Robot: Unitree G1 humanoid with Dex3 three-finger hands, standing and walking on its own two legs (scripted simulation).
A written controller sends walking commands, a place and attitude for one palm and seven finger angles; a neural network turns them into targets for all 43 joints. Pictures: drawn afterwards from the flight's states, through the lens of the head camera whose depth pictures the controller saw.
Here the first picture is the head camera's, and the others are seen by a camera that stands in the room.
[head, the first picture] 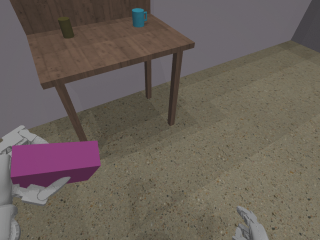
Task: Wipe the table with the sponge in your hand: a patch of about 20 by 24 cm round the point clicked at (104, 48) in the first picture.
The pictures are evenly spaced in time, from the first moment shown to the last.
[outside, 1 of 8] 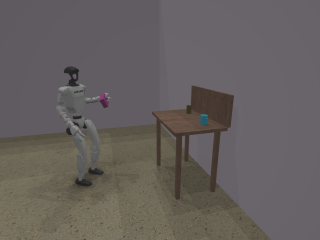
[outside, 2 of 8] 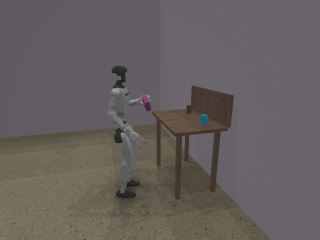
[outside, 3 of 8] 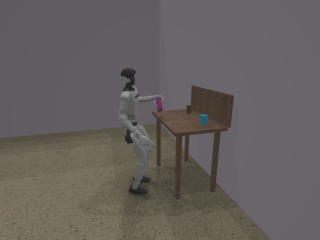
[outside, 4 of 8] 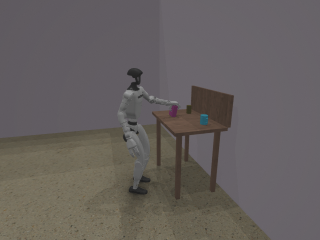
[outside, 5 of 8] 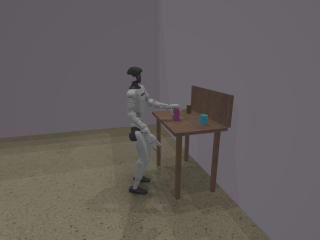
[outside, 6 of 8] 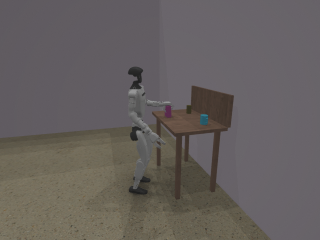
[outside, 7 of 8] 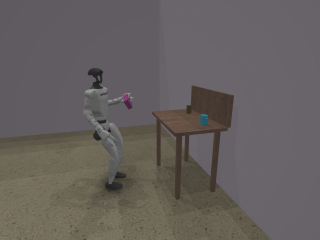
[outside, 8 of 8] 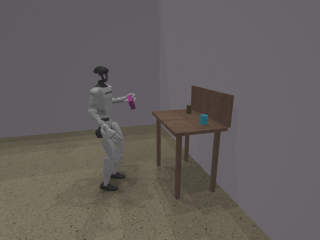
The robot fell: no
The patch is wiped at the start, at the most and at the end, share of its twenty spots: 0.00 1.00 1.00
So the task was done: yes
